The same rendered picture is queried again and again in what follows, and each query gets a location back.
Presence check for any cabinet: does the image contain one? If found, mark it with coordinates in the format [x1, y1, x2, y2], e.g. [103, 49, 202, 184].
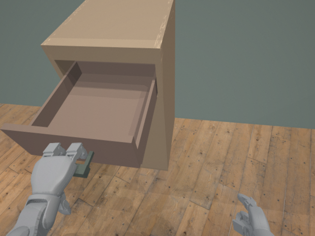
[40, 0, 175, 171]

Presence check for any drawer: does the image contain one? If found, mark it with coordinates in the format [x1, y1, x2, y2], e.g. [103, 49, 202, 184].
[0, 60, 158, 168]

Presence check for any left robot hand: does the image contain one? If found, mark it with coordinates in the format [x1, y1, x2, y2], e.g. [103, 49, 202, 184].
[31, 143, 88, 215]

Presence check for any handle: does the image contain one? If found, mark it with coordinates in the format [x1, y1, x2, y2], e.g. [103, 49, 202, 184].
[73, 151, 94, 178]

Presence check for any right robot hand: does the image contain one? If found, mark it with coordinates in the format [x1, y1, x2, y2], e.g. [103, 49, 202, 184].
[233, 193, 271, 236]

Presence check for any robot left forearm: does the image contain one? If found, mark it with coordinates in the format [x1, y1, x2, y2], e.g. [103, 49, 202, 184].
[6, 193, 61, 236]

